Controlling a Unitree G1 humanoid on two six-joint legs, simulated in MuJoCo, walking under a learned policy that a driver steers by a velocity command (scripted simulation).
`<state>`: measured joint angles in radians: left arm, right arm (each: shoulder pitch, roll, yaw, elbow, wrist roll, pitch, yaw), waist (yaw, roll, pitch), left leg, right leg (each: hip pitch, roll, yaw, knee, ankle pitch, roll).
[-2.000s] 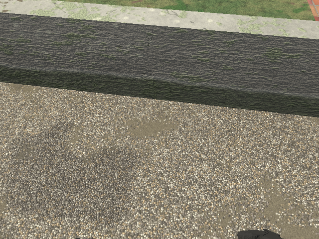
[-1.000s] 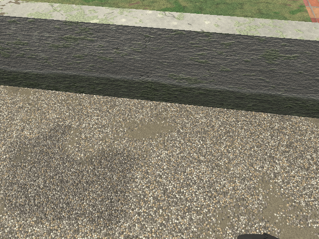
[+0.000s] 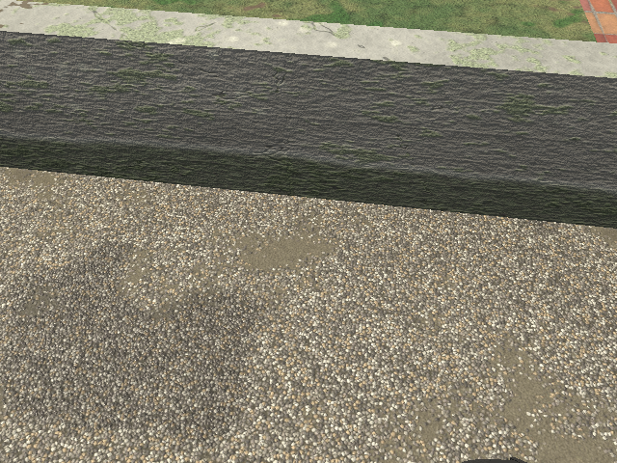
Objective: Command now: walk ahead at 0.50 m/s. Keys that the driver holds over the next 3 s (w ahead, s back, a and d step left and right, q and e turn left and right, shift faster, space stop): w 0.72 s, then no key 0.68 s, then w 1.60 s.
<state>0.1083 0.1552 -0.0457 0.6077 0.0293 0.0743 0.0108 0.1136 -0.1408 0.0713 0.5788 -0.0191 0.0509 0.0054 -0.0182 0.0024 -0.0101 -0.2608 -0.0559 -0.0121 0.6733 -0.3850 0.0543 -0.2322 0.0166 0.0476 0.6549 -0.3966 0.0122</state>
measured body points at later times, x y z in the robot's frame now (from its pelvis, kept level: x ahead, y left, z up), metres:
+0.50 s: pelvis +0.00 +0.00 +0.00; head -0.01 +0.00 +0.45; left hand +0.20 +0.20 -0.08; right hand +0.20 -0.19 -0.07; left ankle -0.02 +0.09 -0.72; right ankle -0.03 -0.13 -0.72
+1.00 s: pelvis +0.01 +0.00 +0.02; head +0.00 +0.01 +0.47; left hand +0.19 +0.19 -0.08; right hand +0.18 -0.19 -0.07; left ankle -0.02 +0.09 -0.72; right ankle -0.03 -0.13 -0.72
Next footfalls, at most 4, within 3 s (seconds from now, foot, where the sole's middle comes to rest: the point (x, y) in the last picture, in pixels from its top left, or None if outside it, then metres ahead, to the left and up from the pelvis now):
none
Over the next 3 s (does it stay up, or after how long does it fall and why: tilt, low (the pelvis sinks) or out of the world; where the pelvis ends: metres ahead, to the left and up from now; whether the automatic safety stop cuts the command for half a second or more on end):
stays up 0.00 0.00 0.00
